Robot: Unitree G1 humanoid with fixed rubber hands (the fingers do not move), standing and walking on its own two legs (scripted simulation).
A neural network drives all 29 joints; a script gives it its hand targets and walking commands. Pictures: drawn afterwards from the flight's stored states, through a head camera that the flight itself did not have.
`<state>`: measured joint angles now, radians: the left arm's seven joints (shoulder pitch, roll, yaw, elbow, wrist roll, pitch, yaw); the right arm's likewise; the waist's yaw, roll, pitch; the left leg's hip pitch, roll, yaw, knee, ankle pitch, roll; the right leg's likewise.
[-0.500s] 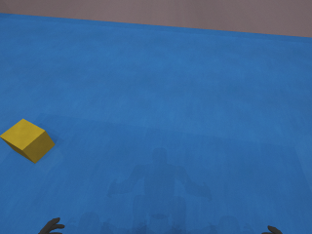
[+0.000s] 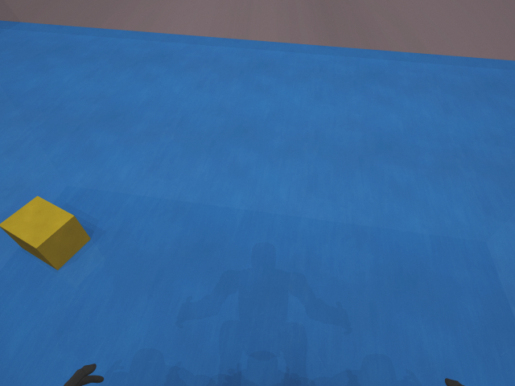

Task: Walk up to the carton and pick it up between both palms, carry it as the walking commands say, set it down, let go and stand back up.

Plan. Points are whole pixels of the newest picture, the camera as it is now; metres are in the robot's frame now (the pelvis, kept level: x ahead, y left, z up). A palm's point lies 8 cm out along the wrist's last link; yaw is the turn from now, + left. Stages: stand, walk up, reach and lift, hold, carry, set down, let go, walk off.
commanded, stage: stand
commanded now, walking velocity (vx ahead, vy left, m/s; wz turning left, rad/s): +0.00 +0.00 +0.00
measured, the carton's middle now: (47, 232) +0.81 +0.97 -0.69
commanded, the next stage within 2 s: walk up in 0.74 s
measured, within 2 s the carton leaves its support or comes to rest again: neither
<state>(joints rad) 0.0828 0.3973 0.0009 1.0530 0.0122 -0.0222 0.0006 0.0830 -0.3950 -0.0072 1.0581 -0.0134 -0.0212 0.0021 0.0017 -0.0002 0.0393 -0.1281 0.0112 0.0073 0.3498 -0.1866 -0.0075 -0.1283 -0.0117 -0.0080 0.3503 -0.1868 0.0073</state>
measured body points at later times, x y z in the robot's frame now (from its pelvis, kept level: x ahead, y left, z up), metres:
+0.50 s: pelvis +0.01 +0.00 +0.00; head +0.01 +0.00 +0.45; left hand +0.12 +0.32 -0.11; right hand +0.12 -0.32 -0.11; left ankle +0.00 +0.12 -0.75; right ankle +0.00 -0.12 -0.75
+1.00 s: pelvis +0.01 -0.01 +0.00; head +0.02 +0.00 +0.45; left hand +0.12 +0.31 -0.11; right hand +0.10 -0.32 -0.12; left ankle +0.00 +0.12 -0.75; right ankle -0.02 -0.13 -0.72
